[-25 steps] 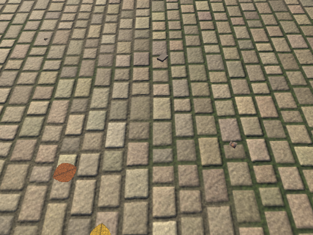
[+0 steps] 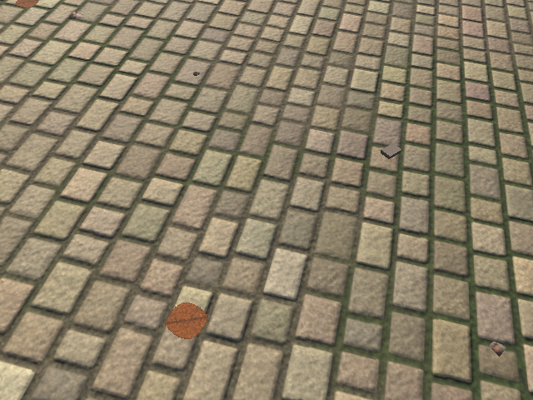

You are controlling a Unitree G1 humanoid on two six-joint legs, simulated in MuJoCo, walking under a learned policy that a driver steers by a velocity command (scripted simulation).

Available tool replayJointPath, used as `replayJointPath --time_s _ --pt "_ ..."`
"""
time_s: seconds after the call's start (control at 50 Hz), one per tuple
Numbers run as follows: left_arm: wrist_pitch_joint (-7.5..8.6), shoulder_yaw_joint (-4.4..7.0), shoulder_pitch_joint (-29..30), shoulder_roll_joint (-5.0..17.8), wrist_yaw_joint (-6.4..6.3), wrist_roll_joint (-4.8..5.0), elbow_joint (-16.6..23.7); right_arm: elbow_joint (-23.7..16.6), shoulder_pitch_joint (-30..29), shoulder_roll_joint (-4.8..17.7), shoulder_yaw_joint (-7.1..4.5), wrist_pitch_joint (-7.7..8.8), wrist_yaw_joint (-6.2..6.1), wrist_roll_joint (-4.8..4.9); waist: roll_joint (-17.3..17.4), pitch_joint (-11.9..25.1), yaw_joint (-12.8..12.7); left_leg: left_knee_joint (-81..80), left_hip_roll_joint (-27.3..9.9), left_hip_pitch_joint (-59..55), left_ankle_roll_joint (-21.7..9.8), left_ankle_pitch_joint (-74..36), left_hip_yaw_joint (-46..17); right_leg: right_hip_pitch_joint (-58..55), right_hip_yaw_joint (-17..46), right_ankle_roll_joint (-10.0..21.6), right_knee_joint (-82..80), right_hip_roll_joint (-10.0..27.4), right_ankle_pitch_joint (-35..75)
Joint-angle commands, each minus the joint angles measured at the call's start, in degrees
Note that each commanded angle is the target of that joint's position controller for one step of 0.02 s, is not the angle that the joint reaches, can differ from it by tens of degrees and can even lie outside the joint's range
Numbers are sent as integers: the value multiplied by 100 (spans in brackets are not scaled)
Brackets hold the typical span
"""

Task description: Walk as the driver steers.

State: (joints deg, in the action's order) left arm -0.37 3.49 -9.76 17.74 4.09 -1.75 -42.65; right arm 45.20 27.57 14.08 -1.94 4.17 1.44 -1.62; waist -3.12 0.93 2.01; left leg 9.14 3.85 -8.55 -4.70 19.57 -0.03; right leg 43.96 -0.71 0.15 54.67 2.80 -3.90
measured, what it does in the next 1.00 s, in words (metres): walks ahead, turning right: right foot, then left foot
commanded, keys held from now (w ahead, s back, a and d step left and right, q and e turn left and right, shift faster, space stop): w+e+shift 0.38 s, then w+shift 0.12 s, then shift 0.50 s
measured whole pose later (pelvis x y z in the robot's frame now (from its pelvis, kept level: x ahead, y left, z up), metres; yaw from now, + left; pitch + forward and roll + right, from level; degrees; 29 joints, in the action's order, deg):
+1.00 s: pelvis +0.77 -0.14 +0.00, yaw -27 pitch +1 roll +3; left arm 3.0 0.1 -1.4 15.1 1.2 -0.8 -40.3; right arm 50.2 17.3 17.0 -2.0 4.8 0.0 1.0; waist -2.5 -2.8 4.8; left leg 21.9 3.0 5.8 -1.6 16.6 4.6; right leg 28.0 3.9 1.4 30.0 1.0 1.9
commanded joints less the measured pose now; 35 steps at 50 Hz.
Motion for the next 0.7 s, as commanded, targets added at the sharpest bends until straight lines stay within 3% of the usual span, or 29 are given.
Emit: replayJointPath --time_s 0.02,0.06,0.1,0.12,0.14,0.16,0.18,0.2,0.22,0.24,0.26,0.28,0.32,0.34,0.38,0.42,0.46,0.5,0.54,0.56,0.58,0.6,0.62,0.64,0.66,0.68,0.7 --pt "128 -23 1294 273 56 39 647 -102 164 800 -164 143 -87 -28 773 -1200 263 -817 -1338 553 -80 -2170 68 544 -194 213 -592 -275 359" --pt "146 -110 1324 179 83 7 686 21 51 732 -101 180 -154 -22 737 -1164 157 -796 -1360 363 85 -3723 490 113 -628 469 -1079 -322 332" --pt "126 -170 1080 164 26 41 658 122 5 889 -91 212 -255 -70 950 -710 -32 -141 -1442 87 262 -7235 840 -857 -1162 783 -1280 -703 25" --pt "111 -157 727 260 -12 49 597 182 3 1055 -126 183 -337 -131 1175 -403 -260 491 -1580 -231 348 -8608 914 -1203 -1217 928 -1281 -883 -269" --pt "110 -95 -44 451 -42 73 398 180 -134 1236 -181 101 -406 -208 1300 38 -669 1553 -1665 -417 391 -9422 965 -1803 -1178 1065 -1281 -1066 -620" --pt "121 23 -1229 714 -83 121 38 116 -364 1428 -251 3 -441 -276 1323 584 -1186 3036 -1696 -275 384 -9629 955 -2769 -1058 1185 -1281 -1240 -1110" --pt "165 174 -2379 983 -144 73 -270 -6 -724 1604 -307 -26 -423 -190 1045 889 -1843 5034 -1554 879 331 -8723 981 -4282 -486 1432 -1852 -1111 -1377" --pt "105 356 -2547 1451 -246 38 -399 -270 -962 874 -120 87 -297 -94 -229 886 -1589 7440 -587 3246 393 -3221 812 -5672 1515 1988 -2146 37 -2718" --pt "72 380 -1834 1518 -244 104 -271 -661 -1101 559 -9 246 -142 -33 -1026 958 -968 8686 372 5240 485 398 -157 -6159 4812 2765 -3449 933 -3337" --pt "105 377 -1622 1322 -252 143 -212 -864 -1580 781 28 358 -117 -77 -171 528 -991 8483 -58 5662 309 -67 -824 -5792 5000 2566 -3994 984 -3108" --pt "136 329 -1648 1031 -289 131 -304 -909 -1582 825 61 439 -83 -64 372 209 -739 7963 -352 5498 260 -340 -859 -5155 4522 2394 -4217 957 -2923" --pt "181 273 -1466 801 -318 84 -309 -871 -1576 795 95 437 -89 -112 840 -208 -452 7397 -592 5213 265 -395 -764 -4338 3955 2167 -4330 748 -2389" --pt "310 162 -1155 616 -377 88 -290 -907 -1471 675 167 189 -80 -308 815 -597 12 6819 -852 4837 492 -185 -658 -3180 3052 1998 -4423 231 -1744" --pt "386 153 -1132 646 -365 127 -261 -966 -1503 638 196 66 -74 -341 707 -692 81 6456 -950 4760 586 -67 -528 -2770 2778 1983 -4500 63 -1642" --pt "499 176 -1138 789 -350 181 -211 -1338 -2261 615 267 -29 -22 -316 577 -1010 -36 5293 -1031 4520 762 -548 -135 -1953 2363 1931 -4856 -226 -1186" --pt "546 185 -1299 738 -357 196 -261 -1527 -2855 457 355 -3 70 -190 363 -1083 -310 3882 -978 4023 795 -1760 122 -1797 1930 1649 -4962 -461 -229" --pt "604 182 -1711 711 -330 296 -419 -1555 -3157 290 402 34 121 -112 225 -828 -661 2956 -790 3419 624 -2936 325 -2230 1815 1385 -5058 -343 1051" --pt "635 205 -1891 840 -341 286 -528 -1530 -3261 398 356 57 93 -79 107 -608 -828 2421 -634 3401 437 -3235 353 -3282 1750 1244 -4876 -137 2121" --pt "611 204 -2068 932 -428 221 -683 -1455 -3103 534 284 121 13 -178 55 -329 -792 1964 -196 3294 253 -2779 506 -4417 1579 977 -3953 -93 4422" --pt "607 215 -2100 1024 -480 168 -726 -1307 -2607 718 195 183 -49 -200 -144 24 -573 1835 16 2760 187 -2581 425 -4737 1666 782 -3212 -28 5200" --pt "605 243 -1913 1168 -507 129 -726 -1071 -1785 937 90 244 -118 -160 -276 445 -92 1604 -52 1934 122 -2803 262 -4778 1647 602 -2176 -25 5338" --pt "617 239 -1541 1108 -513 141 -639 -742 -766 1173 -3 291 -203 -165 -267 843 479 1522 -518 789 30 -3377 3 -4221 1543 470 -952 -223 4521" --pt "635 113 -1483 504 -529 136 -435 -527 121 1551 -74 308 -275 -244 614 1545 663 2440 -1835 -655 -154 -5969 -871 -3126 1083 381 1020 -739 670" --pt "599 -256 -2615 -443 -390 284 -551 -422 256 1524 -144 429 -122 25 2720 3058 195 2478 -3277 -3018 -1544 -6773 -3604 -1051 1574 -33 3245 -1343 -3205" --pt "495 -115 -2357 381 -387 406 -621 -584 -40 1211 -193 381 -80 87 1536 3198 514 2090 -2987 -2595 -1425 -5343 -3545 -860 1687 -82 3458 -880 -2791" --pt "428 -17 -1287 761 -414 461 -282 -675 -585 897 -147 372 -100 105 963 2108 555 1850 -2602 -1616 -1151 -5131 -2519 -681 1365 -118 3048 -542 -2509" --pt "395 -31 -691 726 -441 379 -59 -626 -1042 799 -98 383 -80 135 211 1257 340 1578 -2348 -487 -986 -5199 -2021 -661 1053 -125 2695 -337 -2352"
